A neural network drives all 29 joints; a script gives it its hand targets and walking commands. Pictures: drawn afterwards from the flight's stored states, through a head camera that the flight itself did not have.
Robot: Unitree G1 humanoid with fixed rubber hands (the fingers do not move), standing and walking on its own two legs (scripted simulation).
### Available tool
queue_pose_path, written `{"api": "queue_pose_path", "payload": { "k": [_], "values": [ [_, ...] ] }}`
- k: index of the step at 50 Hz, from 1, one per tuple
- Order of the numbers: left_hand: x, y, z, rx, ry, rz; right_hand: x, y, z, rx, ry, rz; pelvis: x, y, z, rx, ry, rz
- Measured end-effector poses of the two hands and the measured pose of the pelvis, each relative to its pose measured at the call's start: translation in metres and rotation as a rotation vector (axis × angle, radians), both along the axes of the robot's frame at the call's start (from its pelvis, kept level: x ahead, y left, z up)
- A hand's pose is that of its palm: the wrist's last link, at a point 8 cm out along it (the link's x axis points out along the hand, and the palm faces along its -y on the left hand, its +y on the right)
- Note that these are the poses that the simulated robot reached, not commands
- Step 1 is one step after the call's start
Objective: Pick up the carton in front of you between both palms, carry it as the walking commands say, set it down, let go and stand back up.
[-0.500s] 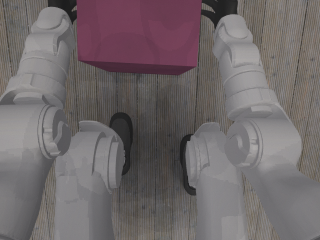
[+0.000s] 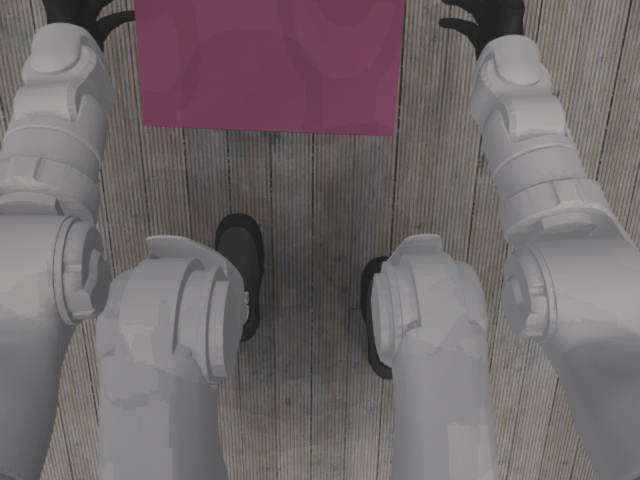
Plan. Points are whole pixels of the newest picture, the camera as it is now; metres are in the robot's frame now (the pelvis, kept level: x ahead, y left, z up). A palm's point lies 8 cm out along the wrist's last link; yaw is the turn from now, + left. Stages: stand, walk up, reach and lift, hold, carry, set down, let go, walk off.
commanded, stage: set down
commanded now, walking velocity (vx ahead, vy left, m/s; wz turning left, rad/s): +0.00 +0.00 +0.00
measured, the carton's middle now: (281, 36) +0.52 +0.07 -0.24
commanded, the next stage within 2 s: let go in 1.08 s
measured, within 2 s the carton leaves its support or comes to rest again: neither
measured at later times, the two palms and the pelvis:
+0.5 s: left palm out of the picture +0.51 +0.25 -0.03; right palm out of the picture +0.54 -0.13 -0.02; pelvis +0.01 +0.00 +0.09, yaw +0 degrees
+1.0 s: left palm out of the picture +0.50 +0.26 +0.12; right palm out of the picture +0.54 -0.14 +0.13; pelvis +0.04 +0.01 +0.22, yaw +1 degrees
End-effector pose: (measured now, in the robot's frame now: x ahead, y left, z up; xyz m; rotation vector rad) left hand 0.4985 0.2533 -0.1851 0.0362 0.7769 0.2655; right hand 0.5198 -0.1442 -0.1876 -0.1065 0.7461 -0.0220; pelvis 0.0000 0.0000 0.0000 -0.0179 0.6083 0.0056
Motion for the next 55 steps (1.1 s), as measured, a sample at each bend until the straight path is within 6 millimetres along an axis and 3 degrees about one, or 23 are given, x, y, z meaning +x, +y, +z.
{"api": "queue_pose_path", "payload": {
  "k": [6, 11, 20, 33, 55],
  "values": [
    [0.009, -0.003, 0.018, -0.024, -0.075, 0.002, 0.014, 0.007, 0.024, 0.015, -0.067, 0.003, 0.003, -0.001, 0.003, 0.003, 0.022, 0.004],
    [0.01, -0.008, 0.055, -0.032, -0.136, -0.011, 0.019, 0.014, 0.065, 0.01, -0.114, 0.0, 0.005, -0.003, 0.018, 0.001, 0.039, 0.013],
    [0.005, -0.005, 0.129, -0.023, -0.127, -0.018, 0.018, 0.013, 0.139, 0.002, -0.099, -0.029, 0.01, -0.002, 0.069, -0.018, 0.124, 0.019],
    [0.007, 0.001, 0.195, -0.01, -0.148, -0.034, 0.018, 0.008, 0.204, 0.0, -0.13, -0.03, 0.02, 0.005, 0.127, -0.024, 0.196, 0.028],
    [0.002, 0.006, 0.332, -0.014, -0.142, -0.056, 0.016, 0.001, 0.341, 0.006, -0.12, -0.014, 0.047, 0.011, 0.25, -0.028, 0.176, 0.049]
  ]
}}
